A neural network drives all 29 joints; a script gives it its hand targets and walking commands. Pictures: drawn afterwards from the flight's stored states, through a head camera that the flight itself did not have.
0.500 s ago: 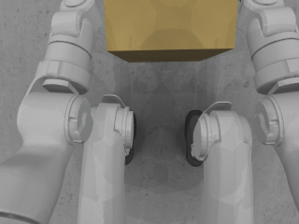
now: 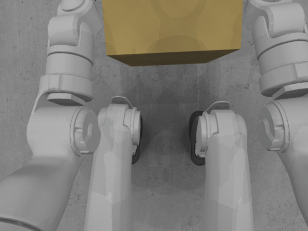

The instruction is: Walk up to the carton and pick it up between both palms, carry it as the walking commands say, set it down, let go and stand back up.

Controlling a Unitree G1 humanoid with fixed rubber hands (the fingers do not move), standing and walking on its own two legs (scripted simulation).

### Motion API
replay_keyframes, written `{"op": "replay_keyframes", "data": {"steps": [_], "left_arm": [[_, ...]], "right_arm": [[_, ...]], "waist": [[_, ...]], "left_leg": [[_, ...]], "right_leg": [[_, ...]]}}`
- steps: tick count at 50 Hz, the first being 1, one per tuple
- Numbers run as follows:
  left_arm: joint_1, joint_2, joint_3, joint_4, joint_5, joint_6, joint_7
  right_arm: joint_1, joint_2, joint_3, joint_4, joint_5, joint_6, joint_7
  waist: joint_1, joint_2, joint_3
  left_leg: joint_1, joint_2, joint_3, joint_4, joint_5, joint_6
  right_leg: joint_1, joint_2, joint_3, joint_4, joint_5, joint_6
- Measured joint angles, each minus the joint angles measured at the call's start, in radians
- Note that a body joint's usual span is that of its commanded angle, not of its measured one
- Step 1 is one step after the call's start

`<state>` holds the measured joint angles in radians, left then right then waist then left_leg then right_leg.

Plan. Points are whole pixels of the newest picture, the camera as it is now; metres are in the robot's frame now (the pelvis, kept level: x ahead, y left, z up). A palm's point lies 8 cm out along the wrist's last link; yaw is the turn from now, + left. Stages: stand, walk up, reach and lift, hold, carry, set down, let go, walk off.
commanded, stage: reach and lift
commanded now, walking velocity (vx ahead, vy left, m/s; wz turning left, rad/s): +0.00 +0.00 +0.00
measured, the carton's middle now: (168, 15) +0.54 +0.02 -0.17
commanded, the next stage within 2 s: none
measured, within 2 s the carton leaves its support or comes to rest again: neither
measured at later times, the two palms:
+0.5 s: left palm out of the picture +0.53 +0.17 -0.02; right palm out of the picture +0.55 -0.13 -0.03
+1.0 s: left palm out of the picture +0.51 +0.17 +0.05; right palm out of the picture +0.53 -0.13 +0.04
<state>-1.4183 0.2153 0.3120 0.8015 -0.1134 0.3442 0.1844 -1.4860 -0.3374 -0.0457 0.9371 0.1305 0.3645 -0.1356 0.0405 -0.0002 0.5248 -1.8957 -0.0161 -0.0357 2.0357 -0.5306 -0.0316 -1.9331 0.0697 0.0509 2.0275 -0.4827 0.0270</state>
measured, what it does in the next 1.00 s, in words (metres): rises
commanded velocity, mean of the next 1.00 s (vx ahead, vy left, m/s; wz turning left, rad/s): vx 0.00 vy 0.00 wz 0.00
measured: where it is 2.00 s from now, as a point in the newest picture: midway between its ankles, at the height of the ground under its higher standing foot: (165, 146)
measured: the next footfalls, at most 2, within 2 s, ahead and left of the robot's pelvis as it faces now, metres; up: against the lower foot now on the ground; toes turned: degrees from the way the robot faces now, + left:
none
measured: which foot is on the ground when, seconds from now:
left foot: down 0.00-1.00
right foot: down 0.00-1.00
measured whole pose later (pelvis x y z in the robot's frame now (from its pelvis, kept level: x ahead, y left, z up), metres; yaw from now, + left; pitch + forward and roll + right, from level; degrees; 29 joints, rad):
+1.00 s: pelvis -0.01 +0.01 +0.10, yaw +0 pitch +14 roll +1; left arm -1.27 0.13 0.37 0.66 -0.03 0.43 0.17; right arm -1.31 -0.27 -0.13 0.80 0.05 0.45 -0.11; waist 0.04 0.01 0.52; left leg -1.49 -0.02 -0.04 1.72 -0.48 -0.03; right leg -1.51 0.06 0.06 1.70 -0.44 0.03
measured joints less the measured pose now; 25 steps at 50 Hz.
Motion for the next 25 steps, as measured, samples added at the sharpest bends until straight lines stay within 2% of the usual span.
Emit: {"op": "replay_keyframes", "data": {"steps": [25], "left_arm": [[0.065,-0.043,0.045,-0.111,0.048,0.076,-0.007]], "right_arm": [[0.074,0.036,-0.057,-0.102,-0.056,0.069,0.016]], "waist": [[0.000,0.005,0.000]], "left_leg": [[0.176,-0.003,-0.001,-0.150,0.032,0.000]], "right_leg": [[0.182,-0.004,0.004,-0.151,0.026,0.000]]}}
